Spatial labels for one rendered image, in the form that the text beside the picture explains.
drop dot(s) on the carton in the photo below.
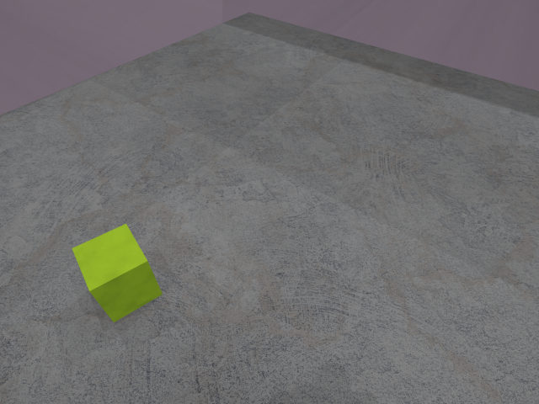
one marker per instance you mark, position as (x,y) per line
(117,272)

